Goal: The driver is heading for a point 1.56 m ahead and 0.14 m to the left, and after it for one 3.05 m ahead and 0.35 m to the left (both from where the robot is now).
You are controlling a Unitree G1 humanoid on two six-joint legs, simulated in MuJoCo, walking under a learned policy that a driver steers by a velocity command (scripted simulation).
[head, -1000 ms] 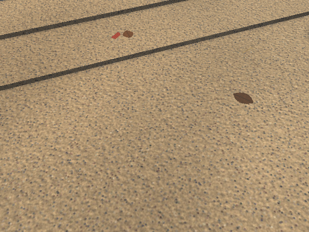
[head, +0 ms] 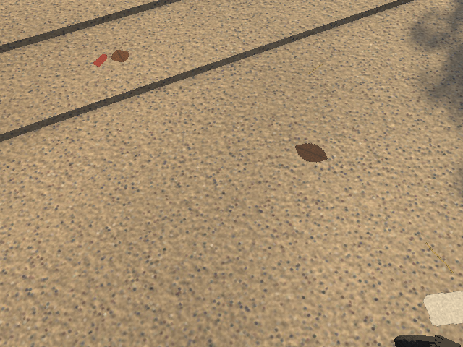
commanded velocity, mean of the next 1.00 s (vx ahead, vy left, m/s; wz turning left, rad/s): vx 0.39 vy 0.00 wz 0.16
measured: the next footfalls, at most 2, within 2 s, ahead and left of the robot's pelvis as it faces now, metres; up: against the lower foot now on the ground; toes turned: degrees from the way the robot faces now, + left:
left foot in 0.06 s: +0.21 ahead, +0.09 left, +0.00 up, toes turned +4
right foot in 0.52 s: +0.50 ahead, -0.07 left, +0.00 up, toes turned +20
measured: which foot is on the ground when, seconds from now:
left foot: up 0.00-0.04, down 0.06-0.52, up 0.54-0.92, down 0.94-1.00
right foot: down 0.00-0.06, up 0.08-0.50, down 0.52-0.96, up 0.98-1.00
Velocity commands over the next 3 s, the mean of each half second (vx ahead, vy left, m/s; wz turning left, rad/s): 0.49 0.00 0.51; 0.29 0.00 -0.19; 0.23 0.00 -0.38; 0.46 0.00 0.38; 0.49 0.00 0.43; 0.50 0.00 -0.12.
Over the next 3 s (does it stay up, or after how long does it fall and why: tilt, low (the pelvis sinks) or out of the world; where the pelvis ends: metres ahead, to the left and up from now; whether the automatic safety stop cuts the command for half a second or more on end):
stays up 1.32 0.17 0.02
